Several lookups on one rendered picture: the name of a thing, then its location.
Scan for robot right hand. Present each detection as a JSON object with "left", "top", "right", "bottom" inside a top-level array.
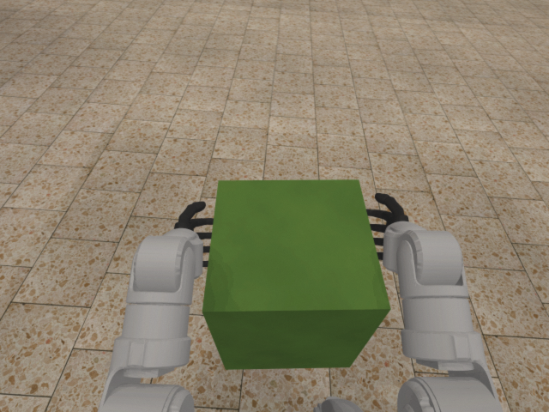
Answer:
[{"left": 366, "top": 193, "right": 409, "bottom": 260}]

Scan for carton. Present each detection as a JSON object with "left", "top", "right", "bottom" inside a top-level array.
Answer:
[{"left": 202, "top": 179, "right": 391, "bottom": 370}]

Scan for robot right upper arm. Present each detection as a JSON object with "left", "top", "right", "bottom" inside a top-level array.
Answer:
[{"left": 397, "top": 377, "right": 501, "bottom": 412}]

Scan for robot right forearm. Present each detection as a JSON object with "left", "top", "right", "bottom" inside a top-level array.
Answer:
[{"left": 383, "top": 221, "right": 503, "bottom": 412}]

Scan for robot left hand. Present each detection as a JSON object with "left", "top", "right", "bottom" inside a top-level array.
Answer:
[{"left": 174, "top": 202, "right": 214, "bottom": 267}]

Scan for robot left forearm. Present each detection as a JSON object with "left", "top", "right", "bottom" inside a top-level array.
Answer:
[{"left": 97, "top": 228, "right": 203, "bottom": 412}]

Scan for robot left upper arm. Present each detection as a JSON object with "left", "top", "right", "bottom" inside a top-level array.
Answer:
[{"left": 100, "top": 383, "right": 195, "bottom": 412}]

